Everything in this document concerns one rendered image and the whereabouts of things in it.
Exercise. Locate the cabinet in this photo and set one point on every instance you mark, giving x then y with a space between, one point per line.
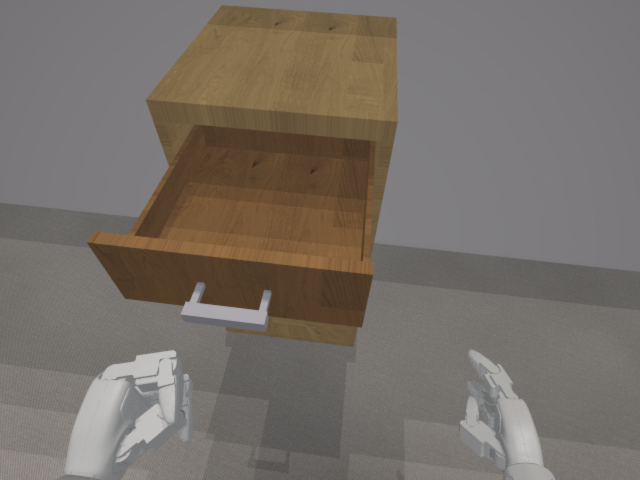
289 71

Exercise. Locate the drawer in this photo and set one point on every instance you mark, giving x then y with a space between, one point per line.
245 211

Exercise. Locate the handle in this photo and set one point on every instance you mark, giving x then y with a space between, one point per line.
196 312

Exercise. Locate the robot left hand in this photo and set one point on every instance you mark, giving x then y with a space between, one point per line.
100 445

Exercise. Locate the robot right hand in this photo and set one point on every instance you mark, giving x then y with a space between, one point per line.
502 410

